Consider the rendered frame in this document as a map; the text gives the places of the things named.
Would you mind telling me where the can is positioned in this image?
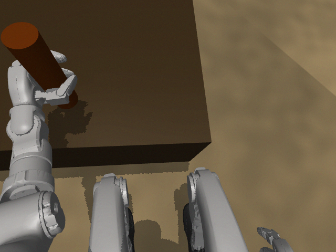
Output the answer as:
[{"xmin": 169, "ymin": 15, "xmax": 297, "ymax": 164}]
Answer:
[{"xmin": 1, "ymin": 22, "xmax": 78, "ymax": 109}]

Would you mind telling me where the left robot arm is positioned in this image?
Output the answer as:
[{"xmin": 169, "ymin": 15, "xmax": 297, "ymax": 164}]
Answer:
[{"xmin": 0, "ymin": 104, "xmax": 65, "ymax": 252}]

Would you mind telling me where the left robot hand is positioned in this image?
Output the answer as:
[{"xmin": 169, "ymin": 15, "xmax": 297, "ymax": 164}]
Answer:
[{"xmin": 8, "ymin": 50, "xmax": 78, "ymax": 110}]

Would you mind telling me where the right robot foot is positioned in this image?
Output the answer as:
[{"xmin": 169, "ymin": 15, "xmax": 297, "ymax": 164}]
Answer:
[{"xmin": 183, "ymin": 203, "xmax": 205, "ymax": 252}]

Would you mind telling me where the right robot hand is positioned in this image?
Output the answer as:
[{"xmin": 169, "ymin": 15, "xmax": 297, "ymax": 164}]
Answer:
[{"xmin": 257, "ymin": 227, "xmax": 294, "ymax": 252}]

